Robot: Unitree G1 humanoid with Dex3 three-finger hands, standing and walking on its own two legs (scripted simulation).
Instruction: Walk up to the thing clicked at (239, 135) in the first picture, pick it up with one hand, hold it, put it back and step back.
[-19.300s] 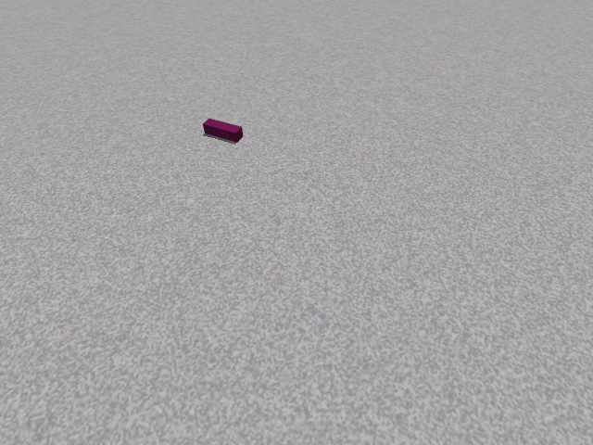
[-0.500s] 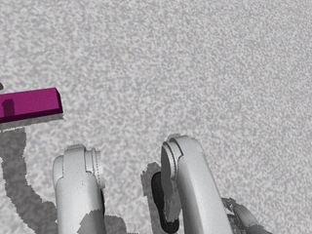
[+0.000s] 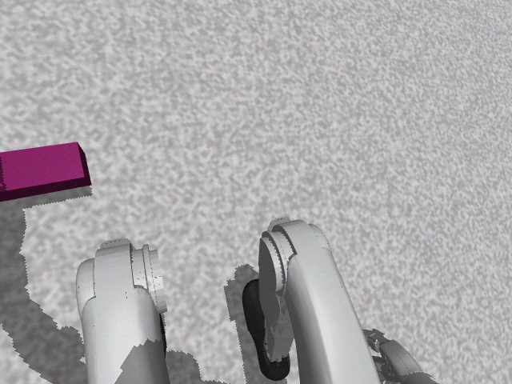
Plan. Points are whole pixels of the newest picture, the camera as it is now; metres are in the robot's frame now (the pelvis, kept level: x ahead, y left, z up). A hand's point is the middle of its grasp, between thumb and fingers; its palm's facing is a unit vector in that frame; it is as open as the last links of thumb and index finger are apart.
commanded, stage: rise first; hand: left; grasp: from above
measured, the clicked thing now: (14, 175) +0.44 +0.37 -0.28
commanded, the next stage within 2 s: approach in 0.64 s
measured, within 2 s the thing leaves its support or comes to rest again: neither
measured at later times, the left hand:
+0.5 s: hand out of the picture +0.39 +0.39 -0.17, palm faces -0.43 -0.13 -0.89, open 14.2 cm
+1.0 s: hand out of the picture +0.42 +0.37 -0.16, palm faces -0.42 -0.08 -0.90, open 14.1 cm
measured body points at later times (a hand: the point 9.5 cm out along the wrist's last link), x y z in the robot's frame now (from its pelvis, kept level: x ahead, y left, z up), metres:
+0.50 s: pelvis +0.00 +0.00 +0.00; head +0.23 +0.11 +0.37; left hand +0.41 +0.40 -0.12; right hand +0.10 -0.26 -0.10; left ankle +0.07 +0.12 -0.28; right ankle +0.10 -0.12 -0.28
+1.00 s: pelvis +0.00 +0.00 +0.01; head +0.23 +0.11 +0.38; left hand +0.44 +0.37 -0.11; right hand +0.09 -0.27 -0.09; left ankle +0.07 +0.12 -0.28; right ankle +0.10 -0.12 -0.28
